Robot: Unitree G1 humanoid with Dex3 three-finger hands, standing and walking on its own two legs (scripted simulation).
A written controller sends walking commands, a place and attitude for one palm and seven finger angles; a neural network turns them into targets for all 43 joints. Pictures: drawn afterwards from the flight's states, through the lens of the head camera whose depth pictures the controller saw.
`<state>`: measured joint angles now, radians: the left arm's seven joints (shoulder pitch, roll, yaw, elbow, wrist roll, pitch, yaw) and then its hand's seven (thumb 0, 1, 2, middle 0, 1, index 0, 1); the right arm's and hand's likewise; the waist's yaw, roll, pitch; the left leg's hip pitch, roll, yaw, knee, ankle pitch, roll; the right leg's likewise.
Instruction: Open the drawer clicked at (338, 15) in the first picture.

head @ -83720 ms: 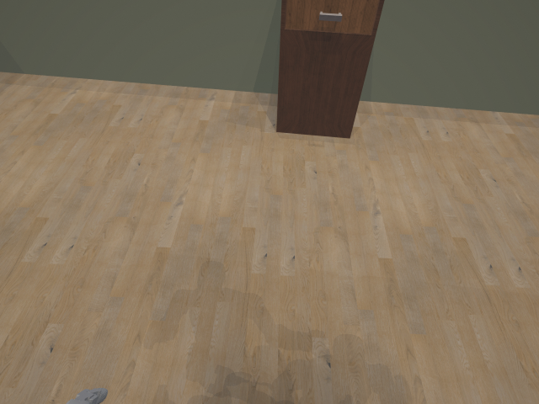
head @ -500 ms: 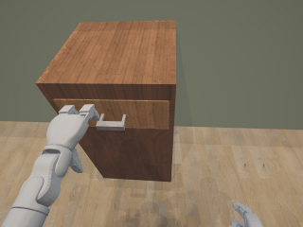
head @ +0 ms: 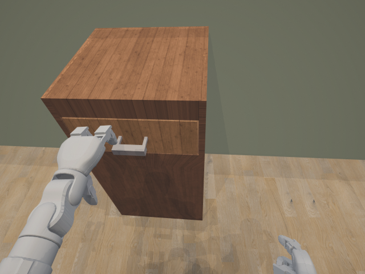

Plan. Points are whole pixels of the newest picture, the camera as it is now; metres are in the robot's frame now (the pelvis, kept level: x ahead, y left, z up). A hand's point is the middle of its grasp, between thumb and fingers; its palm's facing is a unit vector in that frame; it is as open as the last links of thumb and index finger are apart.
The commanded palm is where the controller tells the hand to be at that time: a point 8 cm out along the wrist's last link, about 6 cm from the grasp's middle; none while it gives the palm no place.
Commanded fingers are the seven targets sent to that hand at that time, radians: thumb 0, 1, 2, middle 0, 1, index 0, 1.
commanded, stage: move the hooked fingers above the handle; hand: left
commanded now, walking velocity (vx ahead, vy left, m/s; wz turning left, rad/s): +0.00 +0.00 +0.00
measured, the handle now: (131, 144) +0.48 +0.23 -0.06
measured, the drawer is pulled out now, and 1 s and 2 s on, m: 0.00 0.00 0.00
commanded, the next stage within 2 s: none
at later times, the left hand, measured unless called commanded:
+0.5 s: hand (108, 152) +0.38 +0.24 +0.03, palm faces +0.00 -0.07 -1.00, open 13.8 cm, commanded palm +0.36 +0.25 +0.09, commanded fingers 0.00 -0.50 0.30 -0.30 -1.20 -0.30 -1.20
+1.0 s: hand (120, 145) +0.42 +0.23 +0.01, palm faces -0.04 -0.03 -1.00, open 13.8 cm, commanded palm +0.40 +0.23 +0.06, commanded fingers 0.00 -0.50 0.30 -0.30 -1.20 -0.30 -1.20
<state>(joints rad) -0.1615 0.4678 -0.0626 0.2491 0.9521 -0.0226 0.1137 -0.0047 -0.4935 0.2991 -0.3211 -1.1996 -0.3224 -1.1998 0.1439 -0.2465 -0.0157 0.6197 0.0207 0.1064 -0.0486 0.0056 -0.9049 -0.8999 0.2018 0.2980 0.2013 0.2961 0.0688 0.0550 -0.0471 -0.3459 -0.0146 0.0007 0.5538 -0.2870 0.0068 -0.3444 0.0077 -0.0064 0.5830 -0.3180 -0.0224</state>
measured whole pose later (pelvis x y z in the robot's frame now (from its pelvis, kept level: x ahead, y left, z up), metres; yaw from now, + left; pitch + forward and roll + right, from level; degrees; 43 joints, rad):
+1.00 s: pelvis +0.01 +0.01 -0.02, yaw -1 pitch +14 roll +0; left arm -0.52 0.41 -0.07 0.77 1.07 -0.04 0.29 0.00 -0.49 0.30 -0.32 -1.20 -0.32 -1.20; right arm 0.27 -0.24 -0.06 0.65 0.02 0.13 -0.03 0.00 -0.90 -0.90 0.20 0.30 0.20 0.30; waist -0.02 0.04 -0.13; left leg -0.59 -0.01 0.02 0.71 -0.36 0.02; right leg -0.58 0.01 0.01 0.71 -0.37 -0.01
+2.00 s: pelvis -0.03 +0.02 -0.03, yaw -1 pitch +17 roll -1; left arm -0.76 0.46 -0.07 1.06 1.09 -0.08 0.39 0.00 -0.49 0.30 -0.37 -1.24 -0.35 -1.24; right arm 0.33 -0.26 -0.03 0.67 0.02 0.11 -0.06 0.00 -0.90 -0.90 0.20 0.30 0.20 0.30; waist -0.10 0.04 -0.13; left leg -0.77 0.00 0.01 0.82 -0.34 0.03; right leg -0.75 0.02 0.00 0.80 -0.34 0.00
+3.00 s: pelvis -0.04 +0.02 -0.04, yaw -1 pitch +19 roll -1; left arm -0.82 0.46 -0.08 1.10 1.10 -0.05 0.43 0.00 -0.49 0.30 -0.36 -1.25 -0.33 -1.30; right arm 0.33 -0.27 -0.01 0.67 0.02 0.10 -0.05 0.00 -0.90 -0.90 0.20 0.30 0.20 0.30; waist -0.10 0.03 -0.16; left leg -0.87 0.00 0.01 0.90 -0.35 0.03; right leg -0.85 0.02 0.00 0.87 -0.35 0.00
